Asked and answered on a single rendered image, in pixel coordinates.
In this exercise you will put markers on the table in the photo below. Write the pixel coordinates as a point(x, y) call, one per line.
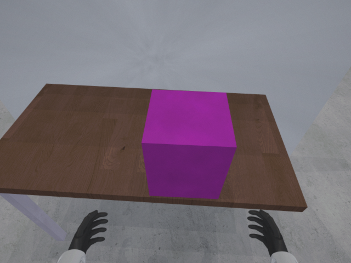
point(84, 141)

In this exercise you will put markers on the robot left forearm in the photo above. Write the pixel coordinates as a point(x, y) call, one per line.
point(73, 256)

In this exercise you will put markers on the robot right forearm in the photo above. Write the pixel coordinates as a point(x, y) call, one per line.
point(282, 257)

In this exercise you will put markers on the carton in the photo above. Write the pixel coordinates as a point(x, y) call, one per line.
point(188, 143)

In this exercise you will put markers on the robot right hand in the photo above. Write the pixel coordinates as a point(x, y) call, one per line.
point(272, 238)

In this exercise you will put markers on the robot left hand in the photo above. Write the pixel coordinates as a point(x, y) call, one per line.
point(82, 238)

